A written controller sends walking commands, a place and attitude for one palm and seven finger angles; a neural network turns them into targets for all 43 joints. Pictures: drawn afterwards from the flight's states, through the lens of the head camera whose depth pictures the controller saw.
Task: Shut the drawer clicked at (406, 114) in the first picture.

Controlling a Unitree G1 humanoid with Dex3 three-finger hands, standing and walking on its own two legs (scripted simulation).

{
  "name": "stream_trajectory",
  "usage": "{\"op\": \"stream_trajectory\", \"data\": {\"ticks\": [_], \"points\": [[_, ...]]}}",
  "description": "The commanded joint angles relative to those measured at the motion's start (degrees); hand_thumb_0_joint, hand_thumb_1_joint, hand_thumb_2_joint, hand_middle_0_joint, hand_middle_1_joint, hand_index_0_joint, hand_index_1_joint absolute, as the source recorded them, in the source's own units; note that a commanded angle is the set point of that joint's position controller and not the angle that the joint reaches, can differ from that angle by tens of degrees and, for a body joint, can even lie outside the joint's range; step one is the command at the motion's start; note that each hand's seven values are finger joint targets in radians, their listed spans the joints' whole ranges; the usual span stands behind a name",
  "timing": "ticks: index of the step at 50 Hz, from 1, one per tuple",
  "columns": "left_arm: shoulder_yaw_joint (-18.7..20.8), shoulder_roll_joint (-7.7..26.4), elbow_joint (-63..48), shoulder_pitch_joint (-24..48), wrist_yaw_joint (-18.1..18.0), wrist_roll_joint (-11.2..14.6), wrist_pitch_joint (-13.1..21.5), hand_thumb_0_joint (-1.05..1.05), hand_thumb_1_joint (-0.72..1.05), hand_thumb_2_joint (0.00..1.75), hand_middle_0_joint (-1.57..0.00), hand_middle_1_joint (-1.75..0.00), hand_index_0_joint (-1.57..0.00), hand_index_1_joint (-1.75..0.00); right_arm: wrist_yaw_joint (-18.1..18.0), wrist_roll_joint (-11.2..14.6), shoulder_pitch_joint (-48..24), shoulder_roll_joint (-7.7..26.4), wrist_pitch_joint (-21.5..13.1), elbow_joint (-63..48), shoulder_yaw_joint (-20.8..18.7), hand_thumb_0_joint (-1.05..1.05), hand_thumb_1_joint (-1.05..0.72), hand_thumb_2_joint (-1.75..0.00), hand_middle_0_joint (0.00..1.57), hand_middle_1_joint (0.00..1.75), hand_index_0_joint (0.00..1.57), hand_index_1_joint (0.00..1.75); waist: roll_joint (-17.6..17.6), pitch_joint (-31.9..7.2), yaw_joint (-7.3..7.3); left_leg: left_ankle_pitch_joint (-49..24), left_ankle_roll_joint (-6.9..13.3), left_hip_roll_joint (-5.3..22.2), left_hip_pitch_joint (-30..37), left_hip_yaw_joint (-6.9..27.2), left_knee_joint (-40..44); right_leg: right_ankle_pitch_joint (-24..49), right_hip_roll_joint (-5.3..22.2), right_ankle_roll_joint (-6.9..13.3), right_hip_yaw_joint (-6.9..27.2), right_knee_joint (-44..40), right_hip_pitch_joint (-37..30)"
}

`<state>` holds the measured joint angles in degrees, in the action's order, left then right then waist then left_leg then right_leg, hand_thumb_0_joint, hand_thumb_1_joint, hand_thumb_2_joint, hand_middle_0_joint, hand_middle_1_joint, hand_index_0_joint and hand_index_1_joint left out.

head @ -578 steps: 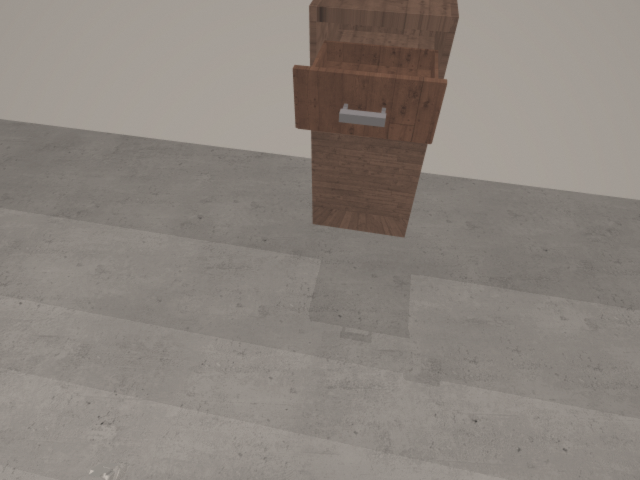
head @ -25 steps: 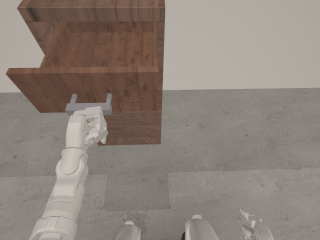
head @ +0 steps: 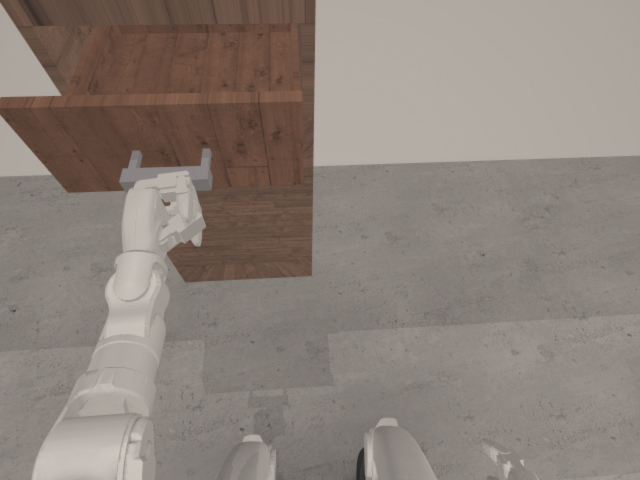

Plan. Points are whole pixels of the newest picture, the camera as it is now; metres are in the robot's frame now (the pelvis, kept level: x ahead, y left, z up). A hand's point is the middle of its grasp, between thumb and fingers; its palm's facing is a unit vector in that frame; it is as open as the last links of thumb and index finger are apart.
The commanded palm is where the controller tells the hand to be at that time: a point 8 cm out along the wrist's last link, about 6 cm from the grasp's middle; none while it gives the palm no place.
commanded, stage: push the drawer shut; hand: left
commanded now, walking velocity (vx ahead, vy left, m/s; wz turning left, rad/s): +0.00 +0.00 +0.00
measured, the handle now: (169, 167) +0.50 +0.20 +0.06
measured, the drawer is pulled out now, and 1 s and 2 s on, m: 0.16 0.03 0.00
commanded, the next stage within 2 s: pull the fist back off the drawer in 1.50 s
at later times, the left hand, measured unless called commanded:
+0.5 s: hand (201, 176) +0.49 +0.16 +0.05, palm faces +0.03 -1.00 -0.03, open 3.1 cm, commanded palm +0.48 +0.21 +0.06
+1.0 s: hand (212, 137) +0.56 +0.15 +0.05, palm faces +0.05 -1.00 -0.04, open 3.3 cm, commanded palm +0.55 +0.19 +0.06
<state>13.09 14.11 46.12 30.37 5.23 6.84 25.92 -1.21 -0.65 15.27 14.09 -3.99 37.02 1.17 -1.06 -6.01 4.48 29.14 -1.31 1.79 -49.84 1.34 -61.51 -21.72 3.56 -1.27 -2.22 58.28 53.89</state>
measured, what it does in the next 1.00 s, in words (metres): stands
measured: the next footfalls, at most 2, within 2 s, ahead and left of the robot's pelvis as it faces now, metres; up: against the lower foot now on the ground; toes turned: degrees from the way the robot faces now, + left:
none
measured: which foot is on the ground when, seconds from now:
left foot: down 0.00-1.00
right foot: down 0.00-1.00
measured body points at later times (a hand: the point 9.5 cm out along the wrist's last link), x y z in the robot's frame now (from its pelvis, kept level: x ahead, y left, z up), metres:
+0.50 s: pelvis -0.01 +0.00 -0.01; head +0.12 +0.01 +0.42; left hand +0.48 +0.21 +0.06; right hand +0.03 -0.26 -0.13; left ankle +0.00 +0.13 -0.66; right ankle +0.06 -0.14 -0.66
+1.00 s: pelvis +0.00 +0.01 -0.02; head +0.17 +0.02 +0.40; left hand +0.55 +0.20 +0.06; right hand -0.02 -0.25 -0.13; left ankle +0.00 +0.13 -0.66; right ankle +0.06 -0.14 -0.66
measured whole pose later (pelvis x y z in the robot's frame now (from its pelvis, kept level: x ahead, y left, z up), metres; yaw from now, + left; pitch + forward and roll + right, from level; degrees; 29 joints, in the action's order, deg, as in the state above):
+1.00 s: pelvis +0.00 +0.01 -0.02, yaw -1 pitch +26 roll -3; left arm 23.1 28.4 72.1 60.6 4.3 -0.3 24.6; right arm 1.3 -4.6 21.8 15.1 2.2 36.6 2.9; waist -2.3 -5.9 12.8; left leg 30.1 -0.9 2.8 -62.1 2.3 -65.9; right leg -21.1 2.5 -1.6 -2.8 59.9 64.9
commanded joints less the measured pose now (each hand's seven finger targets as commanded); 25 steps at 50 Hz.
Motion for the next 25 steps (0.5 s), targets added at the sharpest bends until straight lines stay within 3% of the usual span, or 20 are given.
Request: {"op": "stream_trajectory", "data": {"ticks": [1, 2, 5, 7, 8, 11, 16, 21, 24, 25], "points": [[2.98, 11.26, -11.12, 31.85, -0.78, 0.63, 4.48, 0.00, 0.90, 0.90, -1.40, -1.60, -1.40, -1.60, -0.68, 0.15, 4.96, 8.35, -1.26, -4.72, -3.43, 0.00, -0.90, -0.90, 0.20, 0.30, 0.20, 0.30, -1.58, -24.00, 2.83, -10.90, 1.67, -2.30, 7.09, -1.24, 9.18, 7.12, -3.13, 2.02, 0.88, -6.69, -16.73], [4.08, 12.88, -10.77, 31.74, -0.70, 0.55, 4.64, 0.00, 0.90, 0.90, -1.40, -1.60, -1.40, -1.60, -0.72, 0.10, 5.35, 8.59, -1.15, -4.98, -3.53, 0.00, -0.90, -0.90, 0.20, 0.30, 0.20, 0.30, -1.36, -24.77, 2.64, -11.80, 1.71, -2.23, 7.47, -0.99, 9.13, 7.72, -3.32, 2.14, 0.71, -6.22, -16.77], [3.73, 12.33, -8.13, 34.38, -0.28, 0.52, 4.75, 0.00, 0.90, 0.90, -1.40, -1.60, -1.40, -1.60, -0.46, -0.11, 5.92, 8.44, -0.78, -4.54, -3.29, 0.00, -0.90, -0.90, 0.20, 0.30, 0.20, 0.30, -1.03, -24.43, 3.34, -11.68, 1.77, -2.32, 6.11, -1.28, 8.76, 8.40, -3.25, 1.94, 1.01, -6.35, -17.03], [5.49, 14.75, -7.25, 34.96, -0.24, 0.22, 5.07, 0.00, 0.90, 0.90, -1.40, -1.60, -1.40, -1.60, -0.41, -0.26, 6.76, 8.92, -0.47, -4.63, -3.45, 0.00, -0.90, -0.90, 0.20, 0.30, 0.20, 0.30, -0.74, -25.53, 3.07, -12.48, 1.81, -2.28, 6.35, -0.96, 8.68, 8.85, -3.46, 2.11, 0.81, -5.91, -17.23], [5.12, 13.86, -5.62, 35.13, -0.05, 0.00, 4.93, 0.00, 0.90, 0.90, -1.40, -1.60, -1.40, -1.60, -0.27, -0.29, 6.84, 8.80, -0.29, -4.49, -3.43, 0.00, -0.90, -0.90, 0.20, 0.30, 0.20, 0.30, -1.25, -25.47, 3.58, -11.78, 1.86, -2.33, 6.18, -1.29, 8.47, 8.33, -3.48, 1.90, 0.91, -6.18, -16.49], [6.48, 16.29, -2.39, 39.62, 0.10, -0.32, 5.28, 0.00, 0.90, 0.90, -1.40, -1.60, -1.40, -1.60, -0.33, -0.39, 7.23, 9.19, 0.11, -4.13, -3.26, 0.00, -0.90, -0.90, 0.20, 0.30, 0.20, 0.30, 0.19, -23.33, 4.33, -7.77, 2.11, -2.37, 3.01, -1.32, 8.29, 4.42, -3.35, 1.72, 1.49, -6.84, -15.61], [6.09, 16.98, -0.19, 45.50, 0.17, -1.22, 5.77, 0.00, 0.90, 0.90, -1.40, -1.60, -1.40, -1.60, -0.12, -0.86, 8.69, 9.60, 0.72, -3.68, -3.19, 0.00, -0.90, -0.90, 0.20, 0.30, 0.20, 0.30, -3.67, -25.61, 5.46, -8.98, 2.09, -2.32, 4.98, -0.70, 7.74, 4.85, -3.54, 1.95, 0.93, -5.92, -12.86], [8.14, 20.55, 4.06, 47.98, 0.09, -2.15, 5.25, 0.00, 0.90, 0.90, -1.40, -1.60, -1.40, -1.60, 0.05, -1.26, 10.46, 10.27, 1.53, -3.31, -3.09, 0.00, -0.90, -0.90, 0.20, 0.30, 0.20, 0.30, -2.46, -26.15, 6.44, -8.43, 2.40, -2.28, 2.58, -0.64, 6.91, 4.51, -3.63, 1.73, 1.34, -6.06, -12.88], [8.97, 22.67, 5.86, 50.72, 0.36, -2.80, 4.84, 0.00, 0.90, 0.90, -1.40, -1.60, -1.40, -1.60, 0.01, -1.46, 11.12, 10.54, 1.99, -3.40, -2.78, 0.00, -0.90, -0.90, 0.20, 0.30, 0.20, 0.30, -3.45, -26.13, 7.16, -7.68, 2.51, -2.17, 1.83, -0.35, 6.66, 3.60, -3.72, 1.76, 1.18, -5.67, -11.41], [8.26, 22.00, 6.30, 51.82, 0.42, -2.84, 4.68, 0.00, 0.90, 0.90, -1.40, -1.60, -1.40, -1.60, 0.08, -1.49, 11.32, 10.56, 2.06, -3.32, -2.75, 0.00, -0.90, -0.90, 0.20, 0.30, 0.20, 0.30, -4.15, -25.82, 7.66, -7.57, 2.54, -2.19, 2.19, -0.23, 6.63, 3.32, -3.75, 1.77, 1.16, -5.81, -10.54]]}}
